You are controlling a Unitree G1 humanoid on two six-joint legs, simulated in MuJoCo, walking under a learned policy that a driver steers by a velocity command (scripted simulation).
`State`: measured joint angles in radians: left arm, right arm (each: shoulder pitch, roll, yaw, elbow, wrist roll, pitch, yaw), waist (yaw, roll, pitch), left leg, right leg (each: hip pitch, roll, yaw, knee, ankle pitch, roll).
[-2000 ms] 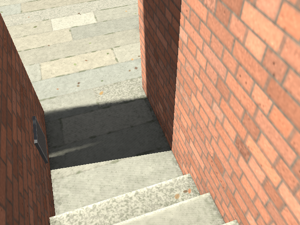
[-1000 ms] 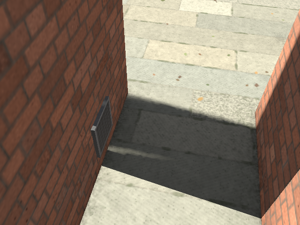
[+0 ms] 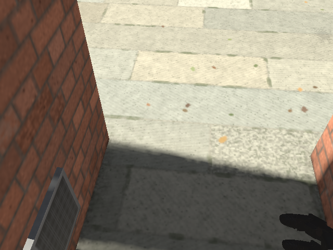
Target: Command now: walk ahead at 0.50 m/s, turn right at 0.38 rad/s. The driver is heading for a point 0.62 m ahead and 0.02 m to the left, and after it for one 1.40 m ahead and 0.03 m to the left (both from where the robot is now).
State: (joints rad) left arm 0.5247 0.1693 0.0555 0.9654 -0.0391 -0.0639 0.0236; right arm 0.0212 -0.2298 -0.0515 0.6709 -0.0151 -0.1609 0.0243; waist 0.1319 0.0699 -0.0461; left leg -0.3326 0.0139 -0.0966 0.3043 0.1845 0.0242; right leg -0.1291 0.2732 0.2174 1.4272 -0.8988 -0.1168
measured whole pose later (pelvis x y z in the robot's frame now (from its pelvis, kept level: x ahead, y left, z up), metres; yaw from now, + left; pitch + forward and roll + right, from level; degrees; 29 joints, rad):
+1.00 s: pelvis +0.55 +0.02 -0.03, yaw -4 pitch +1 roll -1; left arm 0.30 0.25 0.06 0.89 -0.02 -0.03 0.04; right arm 0.07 -0.22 -0.02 0.92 -0.02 -0.07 0.00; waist 0.03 -0.02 0.05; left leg -0.41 -0.01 -0.01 0.48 -0.09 0.03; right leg -0.29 0.03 0.06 0.91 -0.56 0.04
